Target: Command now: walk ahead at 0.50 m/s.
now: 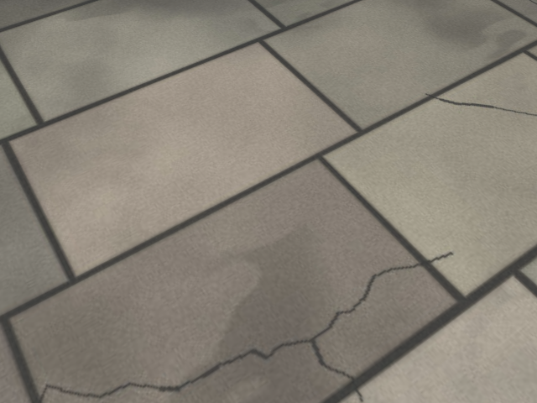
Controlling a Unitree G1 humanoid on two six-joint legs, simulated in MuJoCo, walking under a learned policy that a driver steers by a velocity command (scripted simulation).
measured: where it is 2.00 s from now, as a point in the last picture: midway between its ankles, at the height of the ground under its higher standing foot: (424, 224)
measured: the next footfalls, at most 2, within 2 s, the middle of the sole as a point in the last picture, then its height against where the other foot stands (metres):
right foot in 0.44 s outside the picture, level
left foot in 0.92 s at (318, 292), level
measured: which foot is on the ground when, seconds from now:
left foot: down 0.00-0.46, up 0.48-0.90, down 0.92-1.00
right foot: up 0.00-0.42, down 0.44-0.94, up 0.96-1.00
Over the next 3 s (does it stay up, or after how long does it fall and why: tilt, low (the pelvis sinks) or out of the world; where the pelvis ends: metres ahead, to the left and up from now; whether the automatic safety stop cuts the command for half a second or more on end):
stays up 1.44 -0.58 0.01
